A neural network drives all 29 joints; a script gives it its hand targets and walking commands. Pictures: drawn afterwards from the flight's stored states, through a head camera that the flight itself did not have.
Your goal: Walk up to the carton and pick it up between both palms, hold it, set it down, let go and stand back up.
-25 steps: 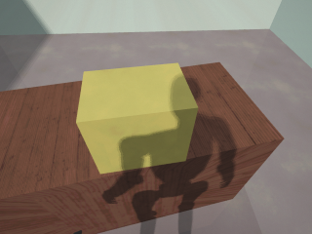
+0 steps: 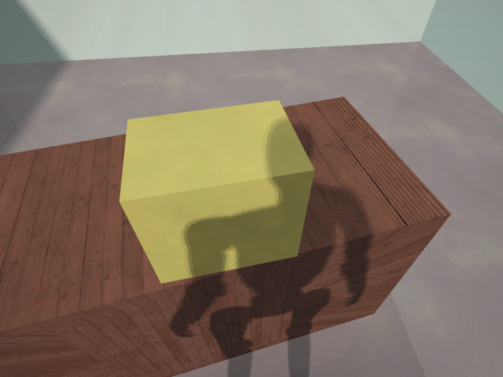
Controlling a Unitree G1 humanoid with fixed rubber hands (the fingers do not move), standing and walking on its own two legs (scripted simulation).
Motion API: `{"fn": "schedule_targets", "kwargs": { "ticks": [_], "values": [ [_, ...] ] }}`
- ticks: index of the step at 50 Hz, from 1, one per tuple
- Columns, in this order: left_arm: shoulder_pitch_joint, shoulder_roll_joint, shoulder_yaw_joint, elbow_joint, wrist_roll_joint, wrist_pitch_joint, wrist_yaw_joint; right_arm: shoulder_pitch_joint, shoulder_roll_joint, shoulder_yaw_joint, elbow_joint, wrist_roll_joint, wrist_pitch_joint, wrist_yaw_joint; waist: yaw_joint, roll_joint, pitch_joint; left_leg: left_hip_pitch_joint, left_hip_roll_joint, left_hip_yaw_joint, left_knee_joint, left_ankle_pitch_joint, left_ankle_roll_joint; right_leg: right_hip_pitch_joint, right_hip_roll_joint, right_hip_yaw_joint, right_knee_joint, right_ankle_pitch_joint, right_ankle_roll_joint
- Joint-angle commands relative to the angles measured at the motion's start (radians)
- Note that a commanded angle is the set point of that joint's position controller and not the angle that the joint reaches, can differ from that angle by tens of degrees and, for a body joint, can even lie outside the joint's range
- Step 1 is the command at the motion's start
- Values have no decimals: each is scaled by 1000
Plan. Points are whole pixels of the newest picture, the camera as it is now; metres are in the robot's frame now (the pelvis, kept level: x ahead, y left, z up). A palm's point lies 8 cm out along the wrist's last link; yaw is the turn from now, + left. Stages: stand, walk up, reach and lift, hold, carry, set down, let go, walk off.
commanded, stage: stand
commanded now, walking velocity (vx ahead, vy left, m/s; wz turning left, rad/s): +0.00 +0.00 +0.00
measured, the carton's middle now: (219, 193) +0.46 +0.07 +0.01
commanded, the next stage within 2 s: none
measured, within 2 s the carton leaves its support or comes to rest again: neither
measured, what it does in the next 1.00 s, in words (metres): stands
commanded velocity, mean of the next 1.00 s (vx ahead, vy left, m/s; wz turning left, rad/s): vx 0.00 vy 0.00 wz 0.00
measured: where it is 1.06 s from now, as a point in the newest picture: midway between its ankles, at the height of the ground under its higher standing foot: outside the picture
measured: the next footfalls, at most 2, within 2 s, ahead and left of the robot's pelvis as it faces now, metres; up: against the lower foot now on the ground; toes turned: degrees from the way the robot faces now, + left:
none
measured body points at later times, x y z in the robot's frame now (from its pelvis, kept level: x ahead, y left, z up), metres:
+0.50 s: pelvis +0.00 +0.00 +0.00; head +0.00 +0.00 +0.45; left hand +0.03 +0.22 -0.15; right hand -0.03 -0.23 -0.16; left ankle -0.01 +0.09 -0.74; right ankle +0.02 -0.11 -0.74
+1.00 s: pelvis +0.01 +0.01 +0.00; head +0.01 +0.01 +0.45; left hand +0.02 +0.22 -0.16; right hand -0.04 -0.21 -0.16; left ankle -0.01 +0.09 -0.74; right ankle +0.02 -0.11 -0.74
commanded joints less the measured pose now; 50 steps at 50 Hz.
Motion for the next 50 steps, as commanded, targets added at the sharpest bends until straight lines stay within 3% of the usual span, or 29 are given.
{"fn": "schedule_targets", "kwargs": {
  "ticks": [1, 24, 50],
  "values": [
    [20, 107, 24, -26, -1, -12, 8, 53, -108, -26, -13, 1, -8, -8, -1, -12, 42, 42, 125, -155, -125, -1, 26, -80, -70, 76, -83, 134, -24],
    [17, 58, -3, 145, -8, 1, 19, 87, -39, -4, 135, 3, -4, -22, -1, -14, 77, 71, 116, -140, -127, 11, 21, -79, -70, 79, -102, 126, -30],
    [18, 21, -21, 215, -12, 10, 25, 114, 4, 5, 180, 6, -7, -32, 0, -10, 90, 82, 120, -134, -132, 39, 25, -69, -71, 63, -90, 146, -24]
  ]
}}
